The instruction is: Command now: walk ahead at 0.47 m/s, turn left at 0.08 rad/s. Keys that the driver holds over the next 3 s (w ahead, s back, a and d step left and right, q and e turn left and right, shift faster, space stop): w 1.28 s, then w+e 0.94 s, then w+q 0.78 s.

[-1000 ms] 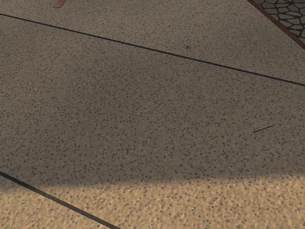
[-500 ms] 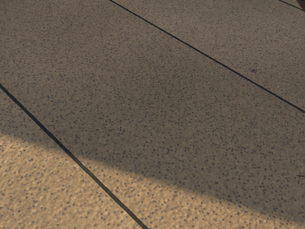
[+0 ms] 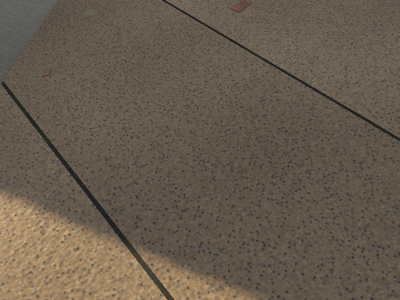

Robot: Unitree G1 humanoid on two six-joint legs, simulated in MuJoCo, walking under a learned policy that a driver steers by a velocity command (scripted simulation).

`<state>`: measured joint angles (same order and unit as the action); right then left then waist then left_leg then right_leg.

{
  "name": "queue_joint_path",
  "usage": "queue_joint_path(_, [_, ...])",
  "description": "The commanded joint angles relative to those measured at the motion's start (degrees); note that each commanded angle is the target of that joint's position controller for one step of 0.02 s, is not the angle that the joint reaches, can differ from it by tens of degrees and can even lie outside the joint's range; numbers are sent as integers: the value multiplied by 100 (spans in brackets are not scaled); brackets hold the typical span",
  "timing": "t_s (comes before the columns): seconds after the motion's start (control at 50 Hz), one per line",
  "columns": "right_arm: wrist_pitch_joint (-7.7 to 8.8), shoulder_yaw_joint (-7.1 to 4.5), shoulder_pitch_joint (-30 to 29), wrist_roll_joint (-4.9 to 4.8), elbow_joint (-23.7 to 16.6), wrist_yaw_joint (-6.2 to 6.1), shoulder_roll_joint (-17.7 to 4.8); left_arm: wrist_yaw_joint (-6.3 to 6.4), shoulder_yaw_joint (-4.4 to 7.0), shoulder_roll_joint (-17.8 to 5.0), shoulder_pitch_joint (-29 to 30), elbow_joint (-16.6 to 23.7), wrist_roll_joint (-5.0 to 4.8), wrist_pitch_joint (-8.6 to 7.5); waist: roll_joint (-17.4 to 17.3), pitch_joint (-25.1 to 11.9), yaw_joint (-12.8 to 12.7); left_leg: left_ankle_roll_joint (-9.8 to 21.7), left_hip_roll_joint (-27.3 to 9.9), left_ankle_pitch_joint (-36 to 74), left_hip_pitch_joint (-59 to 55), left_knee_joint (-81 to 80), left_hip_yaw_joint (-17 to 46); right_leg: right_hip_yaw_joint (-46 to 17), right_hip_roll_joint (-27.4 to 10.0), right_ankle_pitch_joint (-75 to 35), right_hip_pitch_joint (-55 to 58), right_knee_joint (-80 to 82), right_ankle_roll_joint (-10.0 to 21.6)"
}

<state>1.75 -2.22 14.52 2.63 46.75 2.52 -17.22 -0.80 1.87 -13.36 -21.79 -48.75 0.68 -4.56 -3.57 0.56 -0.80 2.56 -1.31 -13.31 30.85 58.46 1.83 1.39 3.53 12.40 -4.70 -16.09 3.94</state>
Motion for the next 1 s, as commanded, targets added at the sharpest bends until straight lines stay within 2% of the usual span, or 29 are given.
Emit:
queue_joint_path(0.02, [36, -4, -619, 12, -494, 34, -230, 0, 153, -719, -247, 85, -53, -114, 823, 321, -42, -173, -216, 399, 1126, -307, -261, -1015, -1366, -1967, 460, 829, 702])
queue_joint_path(0.1, [52, 138, -1481, -54, -745, 68, -15, 10, 143, -762, -453, -141, -32, -104, 870, 424, -200, -175, -116, 1020, 572, -1763, -564, -580, -1211, -2582, 291, 824, 611])
queue_joint_path(0.16, [60, 137, -1701, -79, -806, 28, -110, 41, 155, -878, -574, -299, -15, -92, 862, 469, -183, 28, 8, 1099, 89, -2401, -623, -589, -1456, -2997, 495, 746, 571])
queue_joint_path(0.2, [79, 91, -1451, -65, -724, -35, -220, 75, 159, -941, -476, -362, -4, -70, 855, 349, 14, 229, 157, 814, -356, -2624, -628, -515, -1569, -4059, 783, 290, 483])
queue_joint_path(0.22, [98, 43, -1044, -54, -585, -81, -316, 92, 168, -992, -419, -386, 14, -51, 882, 109, 202, 335, 313, 594, -847, -2721, -655, -453, -1554, -4803, 901, -245, 406])
queue_joint_path(0.24, [140, -20, -298, -40, -325, -133, -417, 97, 169, -1019, -371, -410, 14, -13, 790, -301, 529, 475, 473, 613, -1716, -3024, -722, -316, -1426, -5148, 849, -1156, 319])
queue_joint_path(0.26, [197, -110, 574, 42, -57, -201, -627, 98, 142, -970, -391, -390, -6, 3, 646, -810, 869, 653, 143, 583, -3040, -3117, -400, -176, -1231, -4304, 131, -2352, 237])
queue_joint_path(0.28, [211, -249, 1317, 174, 17, -280, -1169, 69, 22, -516, -653, -156, -84, 2, -302, -1634, 920, 1042, -1494, -336, -4558, -3238, 1605, 129, -730, -1775, -1314, -4327, 87])
queue_joint_path(0.3, [134, -302, 1246, -2, 65, -244, -1256, 67, 58, -488, -1046, -225, -121, 30, -1099, -2096, 651, 1599, -2347, -522, -5025, -4111, 4006, -175, 150, 1726, -2597, -5793, 12])
queue_joint_path(0.32, [103, -255, 645, -165, 2, -215, -942, 93, 165, -928, -515, -176, 15, 61, -228, -1097, 508, 1430, -2022, -743, -4276, -4240, 3306, -559, -280, 1316, -3110, -5967, 94])
queue_joint_path(0.34, [136, -166, 201, -182, -49, -202, -592, 49, 139, -812, -117, -82, 14, 22, 12, -414, 383, 1331, -1783, -421, -3433, -4418, 2493, -525, -495, 848, -3093, -5710, 109])
queue_joint_path(0.36, [182, -108, 16, -148, -10, -191, -370, 22, 112, -672, 3, -80, 5, 21, 132, -58, 204, 1148, -1484, 102, -2824, -4632, 1918, -470, -700, 606, -2878, -5330, 101])
queue_joint_path(0.38, [234, -72, -4, -161, 70, -205, -271, -4, 110, -630, 7, -91, 80, 85, 45, 82, 52, 1003, -1242, 527, -2434, -4741, 1508, -456, -823, 520, -2628, -5042, 50])
queue_joint_path(0.4, [277, -52, 9, -156, 136, -212, -218, -42, 83, -533, -129, -176, 131, 163, -5, 69, -53, 940, -1113, 784, -2219, -4849, 1228, -411, -858, 449, -2382, -4912, -11])
queue_joint_path(0.44, [376, -68, 238, -196, 285, -201, -260, -98, 72, -453, -59, -177, 149, 248, 29, 60, -107, 980, -1020, 1271, -2162, -5005, 949, -294, -884, 303, -2397, -4747, -101])
queue_joint_path(0.5, [401, -88, 542, -231, 484, -203, -330, -135, 75, -467, 657, 36, 158, 301, 86, 328, -15, 978, -914, 1369, -2306, -5284, 644, -143, -1035, -294, -3057, -4265, -252])
queue_joint_path(0.6, [373, -51, 1042, -235, 766, -213, -289, -144, -2, -355, 1746, 378, 101, 262, 107, 462, 240, 786, -716, 2266, -2707, -5230, 219, 128, -944, -1172, -3305, -2929, -363])
queue_joint_path(0.7, [335, -27, 1529, -161, 1057, -286, -309, -117, -61, -351, 2525, 642, 82, 216, 50, 543, 469, 808, -925, 3044, -3564, -4964, 165, 311, -690, -1184, -3289, -1998, -165])
queue_joint_path(0.76, [311, -44, 1388, -119, 1133, -347, -404, -82, -28, -441, 2357, 651, 78, 153, -10, 455, 241, 762, -1078, 4309, -3925, -4442, 91, 366, -461, -585, -2783, -1631, 105])
queue_joint_path(0.78, [308, -58, 1288, -107, 1140, -361, -458, -41, 11, -513, 1972, 532, 80, 128, -75, 251, 56, 689, -1063, 5117, -3929, -3992, 31, 424, -281, -341, -2230, -1534, 213])
queue_joint_path(0.8, [291, -67, 1212, -103, 1153, -356, -495, 11, 75, -620, 1256, 294, 86, 88, -62, -125, -244, 615, -970, 5563, -3874, -3178, -52, 476, -100, -287, -1418, -1304, 345])
queue_joint_path(0.82, [286, -50, 1113, -146, 1119, -348, -467, 77, 164, -793, 236, -33, 161, 30, 68, -655, -676, 508, -770, 4898, -3202, -2014, -218, 259, -296, -564, -9, -1047, 539])
queue_joint_path(0.84, [314, 47, 1237, -269, 891, -315, -131, 158, 318, -1344, -668, -193, 313, 11, 781, -1422, -849, 342, -304, 2638, -1641, -124, -500, -1487, -1753, -41, 1680, -997, 956])
queue_joint_path(0.86, [301, 45, 1806, -321, 956, -280, 120, 104, 388, -1580, -654, -237, 251, 68, 1649, -1874, -507, 225, 732, -1799, -17, 1518, -270, -3961, -2883, -248, 2514, -343, 1643])
queue_joint_path(0.88, [271, -91, 1239, -177, 919, -306, -377, 59, 334, -1226, -115, -201, 23, 108, 716, -1098, -367, 328, 315, -1351, 426, 1720, 328, -3540, -2518, 229, 1809, -124, 1411])
queue_joint_path(0.9, [306, -89, 884, -177, 787, -270, -297, 37, 250, -896, 453, -118, -22, 96, 617, -343, -166, 332, 84, -812, 456, 1453, 244, -2714, -2334, 140, 904, 131, 1255])
queue_joint_path(0.92, [304, -73, 711, -178, 769, -249, -171, 16, 185, -622, 711, -110, 8, 58, 480, -14, -24, 318, -113, -513, 279, 1136, 180, -2175, -2055, -203, 322, 368, 1081])
queue_joint_path(0.96, [165, -46, 822, -61, 825, -183, 21, 40, 106, -373, 716, -266, -1, -14, 673, 150, 238, 180, -285, -305, -226, 715, 105, -1428, -1669, -798, -357, 617, 831])
queue_joint_path(1.0, [77, -41, 727, -40, 792, -119, 124, 37, 122, -448, 407, -442, -16, -113, 660, 139, 291, 72, -310, -164, -241, 528, -26, -1131, -1572, -1313, -457, 733, 855])
